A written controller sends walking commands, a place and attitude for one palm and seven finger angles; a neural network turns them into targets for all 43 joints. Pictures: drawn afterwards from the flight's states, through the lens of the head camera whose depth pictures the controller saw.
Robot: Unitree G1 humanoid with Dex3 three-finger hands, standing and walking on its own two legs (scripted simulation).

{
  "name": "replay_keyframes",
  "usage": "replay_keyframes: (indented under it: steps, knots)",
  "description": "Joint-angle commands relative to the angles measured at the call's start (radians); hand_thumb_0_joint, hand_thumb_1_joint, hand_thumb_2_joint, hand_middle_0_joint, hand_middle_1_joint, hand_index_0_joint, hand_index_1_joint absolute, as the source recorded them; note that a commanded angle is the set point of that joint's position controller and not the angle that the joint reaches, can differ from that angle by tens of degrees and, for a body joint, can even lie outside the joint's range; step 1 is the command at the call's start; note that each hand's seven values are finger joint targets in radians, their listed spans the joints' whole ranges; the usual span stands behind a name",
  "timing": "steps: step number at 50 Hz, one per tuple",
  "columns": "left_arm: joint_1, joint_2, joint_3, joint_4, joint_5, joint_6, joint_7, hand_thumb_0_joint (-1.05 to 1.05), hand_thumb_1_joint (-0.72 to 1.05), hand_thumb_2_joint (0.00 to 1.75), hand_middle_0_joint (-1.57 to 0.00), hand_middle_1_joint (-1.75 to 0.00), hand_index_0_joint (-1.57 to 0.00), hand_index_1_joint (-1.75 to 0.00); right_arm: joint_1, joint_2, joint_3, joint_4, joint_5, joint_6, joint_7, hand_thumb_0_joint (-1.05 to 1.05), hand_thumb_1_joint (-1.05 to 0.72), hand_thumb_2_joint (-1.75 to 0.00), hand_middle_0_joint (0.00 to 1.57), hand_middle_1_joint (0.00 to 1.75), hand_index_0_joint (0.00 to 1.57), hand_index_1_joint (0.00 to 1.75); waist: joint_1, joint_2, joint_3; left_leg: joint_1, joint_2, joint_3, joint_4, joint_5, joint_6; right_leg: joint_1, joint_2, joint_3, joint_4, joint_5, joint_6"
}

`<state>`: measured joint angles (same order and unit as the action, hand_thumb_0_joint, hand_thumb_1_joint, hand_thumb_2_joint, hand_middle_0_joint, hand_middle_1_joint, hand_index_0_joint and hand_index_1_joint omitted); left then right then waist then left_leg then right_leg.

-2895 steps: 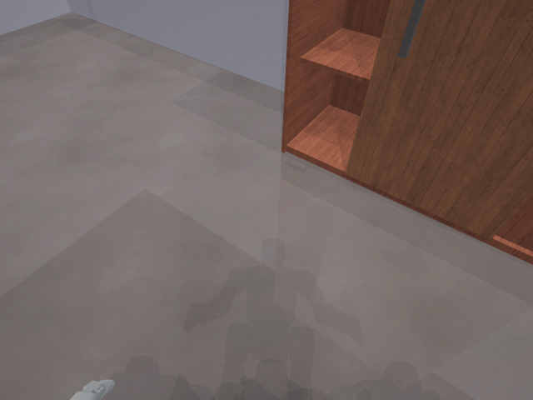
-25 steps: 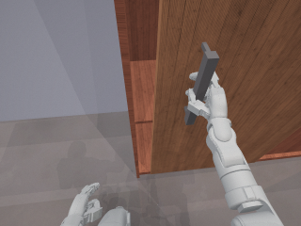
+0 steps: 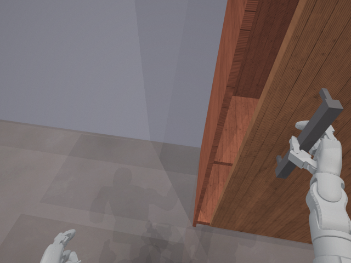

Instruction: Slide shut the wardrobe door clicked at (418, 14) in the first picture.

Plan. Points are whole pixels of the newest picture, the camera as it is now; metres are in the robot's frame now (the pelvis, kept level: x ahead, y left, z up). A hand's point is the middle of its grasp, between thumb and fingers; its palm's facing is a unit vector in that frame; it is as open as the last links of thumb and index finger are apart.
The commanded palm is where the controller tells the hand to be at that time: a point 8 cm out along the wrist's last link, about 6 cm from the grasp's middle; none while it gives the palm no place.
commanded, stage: stop walking and hold the door there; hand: right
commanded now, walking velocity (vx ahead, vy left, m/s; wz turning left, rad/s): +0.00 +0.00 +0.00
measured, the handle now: (299, 138) +0.41 -0.26 +0.09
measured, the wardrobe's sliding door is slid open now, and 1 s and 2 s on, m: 0.07 0.07 0.07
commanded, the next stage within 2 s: loosen the grip on the handle in 0.62 s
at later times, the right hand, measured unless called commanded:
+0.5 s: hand (297, 152) +0.36 -0.23 +0.09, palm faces +0.22 +0.96 -0.16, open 6.1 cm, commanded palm +0.33 -0.27 +0.10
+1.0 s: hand (298, 149) +0.36 -0.23 +0.10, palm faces +0.29 +0.95 -0.13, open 10.0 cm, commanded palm +0.33 -0.27 +0.10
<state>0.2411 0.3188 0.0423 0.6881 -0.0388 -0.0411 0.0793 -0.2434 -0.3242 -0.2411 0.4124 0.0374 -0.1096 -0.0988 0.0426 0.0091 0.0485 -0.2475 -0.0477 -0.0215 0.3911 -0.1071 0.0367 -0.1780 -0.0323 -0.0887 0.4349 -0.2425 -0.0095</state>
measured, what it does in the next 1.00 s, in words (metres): stands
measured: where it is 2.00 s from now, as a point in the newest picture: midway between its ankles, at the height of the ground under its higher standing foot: outside the picture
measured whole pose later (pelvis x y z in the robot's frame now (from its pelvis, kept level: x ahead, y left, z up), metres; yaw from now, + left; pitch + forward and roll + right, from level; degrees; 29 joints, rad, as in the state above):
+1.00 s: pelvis +0.02 -0.01 -0.01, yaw -3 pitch +1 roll -1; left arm 0.25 0.24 -0.02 0.66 -0.04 -0.17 0.03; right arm -0.26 -0.26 -0.18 0.41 0.08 -0.14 -0.05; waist -0.01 0.00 -0.05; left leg -0.38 0.00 0.03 0.61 -0.25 0.03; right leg -0.30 0.00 -0.05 0.60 -0.32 -0.01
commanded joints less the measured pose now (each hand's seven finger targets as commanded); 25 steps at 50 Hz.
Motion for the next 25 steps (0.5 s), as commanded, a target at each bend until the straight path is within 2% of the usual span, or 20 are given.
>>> replay_keyframes:
  steps: [1, 3, 4, 6, 8, 13, 14, 18, 21, 23, 25]
  knots:
    - [-0.114, 0.054, 0.003, -0.152, -0.001, -0.060, 0.007, 0.00, 0.90, 0.90, -0.20, -0.30, -0.20, -0.30, -0.315, -0.269, -0.074, -0.256, -0.013, -0.070, -0.024, 0.00, -0.90, -0.90, 0.45, 1.40, 0.45, 1.40, -0.051, 0.001, -0.280, 0.140, 0.220, -0.213, -0.117, -0.087, -0.027, 0.008, -0.061, 0.073, -0.066, -0.056, -0.029]
    - [-0.111, 0.055, 0.002, -0.149, 0.000, -0.063, 0.010, 0.00, 0.90, 0.90, -0.20, -0.30, -0.20, -0.30, -0.316, -0.258, -0.063, -0.266, -0.013, -0.072, -0.025, 0.00, -0.90, -0.90, 0.45, 1.40, 0.45, 1.40, -0.052, -0.010, -0.272, 0.096, 0.196, -0.201, -0.107, -0.139, -0.027, 0.029, -0.076, 0.081, -0.080, -0.050, -0.035]
    - [-0.115, 0.049, -0.002, -0.150, 0.004, -0.066, 0.011, 0.00, 0.90, 0.90, -0.20, -0.30, -0.20, -0.30, -0.319, -0.234, -0.043, -0.273, -0.013, -0.073, -0.024, 0.00, -0.90, -0.90, 0.45, 1.40, 0.45, 1.40, -0.049, -0.019, -0.254, 0.068, 0.180, -0.189, -0.094, -0.152, -0.026, 0.033, -0.083, 0.092, -0.089, -0.043, -0.038]
    - [-0.116, 0.055, -0.005, -0.144, 0.006, -0.065, 0.015, 0.00, 0.90, 0.90, -0.20, -0.30, -0.20, -0.30, -0.305, -0.242, -0.051, -0.272, -0.015, -0.073, -0.029, 0.00, -0.90, -0.90, 0.45, 1.40, 0.45, 1.40, -0.052, -0.045, -0.235, 0.045, 0.158, -0.164, -0.067, -0.146, -0.027, 0.026, -0.102, 0.113, -0.104, -0.030, -0.044]
    - [-0.125, 0.049, -0.008, -0.145, 0.009, -0.066, 0.016, 0.00, 0.90, 0.90, -0.20, -0.30, -0.20, -0.30, -0.300, -0.229, -0.043, -0.296, -0.014, -0.077, -0.031, 0.00, -0.90, -0.90, 0.45, 1.40, 0.45, 1.40, -0.056, -0.036, -0.248, 0.052, 0.146, -0.152, -0.034, -0.087, -0.025, 0.035, -0.117, 0.130, -0.106, 0.009, -0.048]
    - [-0.135, 0.037, -0.019, -0.140, 0.014, -0.066, 0.018, 0.00, 0.90, 0.90, -0.20, -0.30, -0.20, -0.30, -0.284, -0.179, -0.002, -0.328, -0.009, -0.077, -0.031, 0.00, -0.90, -0.90, 0.45, 1.40, 0.45, 1.40, -0.055, -0.036, -0.248, 0.047, 0.136, -0.139, 0.005, 0.004, -0.019, 0.052, -0.130, 0.143, -0.108, 0.070, -0.040]
    - [-0.141, 0.030, -0.022, -0.141, 0.015, -0.066, 0.018, 0.00, 0.90, 0.90, -0.20, -0.30, -0.20, -0.30, -0.286, -0.148, 0.027, -0.340, -0.008, -0.077, -0.029, 0.00, -0.90, -0.90, 0.45, 1.40, 0.45, 1.40, -0.054, -0.053, -0.246, 0.037, 0.133, -0.134, 0.011, 0.010, -0.019, 0.062, -0.134, 0.142, -0.111, 0.079, -0.038]
    - [-0.146, 0.021, -0.028, -0.138, 0.020, -0.061, 0.020, 0.00, 0.90, 0.90, -0.20, -0.30, -0.20, -0.30, -0.274, -0.124, 0.050, -0.366, -0.006, -0.073, -0.031, 0.00, -0.90, -0.90, 0.45, 1.40, 0.45, 1.40, -0.053, -0.026, -0.248, 0.033, 0.130, -0.127, 0.021, 0.055, -0.019, 0.088, -0.140, 0.139, -0.111, 0.135, -0.029]
    - [-0.150, 0.018, -0.028, -0.137, 0.022, -0.055, 0.020, 0.00, 0.90, 0.90, -0.20, -0.30, -0.20, -0.30, -0.263, -0.115, 0.059, -0.392, -0.006, -0.072, -0.031, 0.00, -0.90, -0.90, 0.45, 1.40, 0.45, 1.40, -0.050, -0.033, -0.255, 0.041, 0.135, -0.125, 0.024, 0.097, -0.015, 0.106, -0.140, 0.139, -0.106, 0.192, -0.018]
    - [-0.160, 0.009, -0.032, -0.143, 0.024, -0.051, 0.020, 0.00, 0.90, 0.90, -0.20, -0.30, -0.20, -0.30, -0.250, -0.077, 0.094, -0.412, -0.004, -0.070, -0.030, 0.00, -0.90, -0.90, 0.45, 1.40, 0.45, 1.40, -0.049, -0.055, -0.256, 0.039, 0.135, -0.121, 0.027, 0.112, -0.015, 0.117, -0.140, 0.133, -0.103, 0.218, -0.014]
    - [-0.163, 0.009, -0.031, -0.141, 0.024, -0.046, 0.020, 0.00, 0.90, 0.90, -0.20, -0.30, -0.20, -0.30, -0.226, -0.083, 0.090, -0.416, -0.002, -0.067, -0.029, 0.00, -0.90, -0.90, 0.45, 1.40, 0.45, 1.40, -0.048, -0.036, -0.244, 0.039, 0.135, -0.117, 0.019, 0.130, -0.013, 0.120, -0.137, 0.126, -0.099, 0.243, -0.004]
